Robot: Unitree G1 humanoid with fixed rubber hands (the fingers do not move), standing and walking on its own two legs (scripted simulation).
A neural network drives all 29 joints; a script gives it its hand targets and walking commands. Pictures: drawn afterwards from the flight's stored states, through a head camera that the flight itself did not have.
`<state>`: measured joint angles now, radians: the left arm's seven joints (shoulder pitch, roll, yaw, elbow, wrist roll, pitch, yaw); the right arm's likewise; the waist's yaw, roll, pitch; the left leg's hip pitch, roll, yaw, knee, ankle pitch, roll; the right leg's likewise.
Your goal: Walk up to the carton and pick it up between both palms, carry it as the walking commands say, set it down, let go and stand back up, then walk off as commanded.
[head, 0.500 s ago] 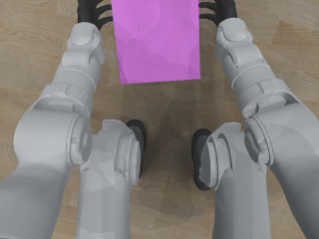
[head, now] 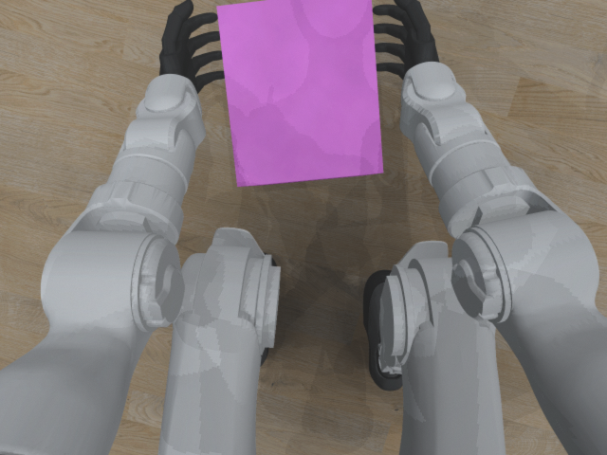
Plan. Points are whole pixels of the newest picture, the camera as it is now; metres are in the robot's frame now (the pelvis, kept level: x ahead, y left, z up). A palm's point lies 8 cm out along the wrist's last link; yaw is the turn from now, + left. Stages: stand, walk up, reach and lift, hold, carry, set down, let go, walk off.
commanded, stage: reach and lift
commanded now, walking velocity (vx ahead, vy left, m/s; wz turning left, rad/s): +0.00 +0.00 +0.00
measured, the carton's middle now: (304, 108) +0.48 +0.05 -0.25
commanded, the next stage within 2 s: none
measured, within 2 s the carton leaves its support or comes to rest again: leaves its support in 0.16 s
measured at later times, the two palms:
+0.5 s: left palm (163, 76) +0.48 +0.19 -0.12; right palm (417, 56) +0.51 -0.07 -0.13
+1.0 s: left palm (145, 71) +0.48 +0.19 -0.08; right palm (411, 59) +0.50 -0.05 -0.09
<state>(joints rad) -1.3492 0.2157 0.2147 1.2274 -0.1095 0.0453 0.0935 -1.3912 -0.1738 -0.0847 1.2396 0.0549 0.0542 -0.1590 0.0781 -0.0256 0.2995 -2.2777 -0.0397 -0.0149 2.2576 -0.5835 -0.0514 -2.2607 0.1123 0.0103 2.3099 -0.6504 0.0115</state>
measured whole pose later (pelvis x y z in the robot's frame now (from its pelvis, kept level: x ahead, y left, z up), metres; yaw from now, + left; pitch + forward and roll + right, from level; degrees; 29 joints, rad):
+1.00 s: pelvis -0.04 +0.03 +0.04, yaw -2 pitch +24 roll -4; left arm -1.35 0.03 0.32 0.69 0.04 0.28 0.41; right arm -1.36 -0.11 -0.26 0.81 -0.03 0.27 -0.29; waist 0.10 0.00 0.52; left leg -2.06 -0.17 -0.09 2.13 -0.48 -0.06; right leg -1.99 0.15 0.02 2.13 -0.57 0.10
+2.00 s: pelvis -0.06 +0.01 +0.14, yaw +0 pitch +17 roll -1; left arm -1.20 -0.05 0.40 0.53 0.12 0.38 0.35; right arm -1.26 -0.02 -0.29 0.64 -0.08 0.42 -0.30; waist 0.07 -0.02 0.52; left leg -1.66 -0.15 -0.11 1.83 -0.46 -0.08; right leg -1.62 0.17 0.06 1.85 -0.52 0.07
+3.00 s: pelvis -0.05 +0.01 +0.25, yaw +1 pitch +8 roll -1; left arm -1.04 -0.07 0.34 0.53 0.11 0.40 0.34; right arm -1.07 0.03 -0.25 0.61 -0.07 0.42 -0.32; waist 0.07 -0.01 0.52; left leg -1.19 -0.14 -0.14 1.45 -0.39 -0.07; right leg -1.16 0.15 0.09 1.47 -0.45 0.04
